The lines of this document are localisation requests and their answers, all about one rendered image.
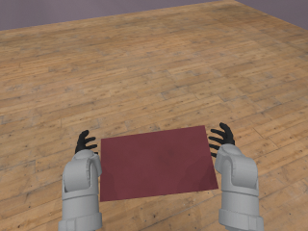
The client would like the robot right hand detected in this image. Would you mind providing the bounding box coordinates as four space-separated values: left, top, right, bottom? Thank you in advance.
208 122 235 158

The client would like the robot right forearm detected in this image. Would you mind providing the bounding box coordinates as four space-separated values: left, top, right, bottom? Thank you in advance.
214 143 265 231

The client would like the robot left hand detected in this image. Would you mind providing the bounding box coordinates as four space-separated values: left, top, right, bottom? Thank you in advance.
74 130 98 155

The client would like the robot left forearm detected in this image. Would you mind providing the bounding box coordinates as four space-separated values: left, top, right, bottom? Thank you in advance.
58 149 103 231

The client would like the carton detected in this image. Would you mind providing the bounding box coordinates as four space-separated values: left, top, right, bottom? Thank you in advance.
99 125 218 202

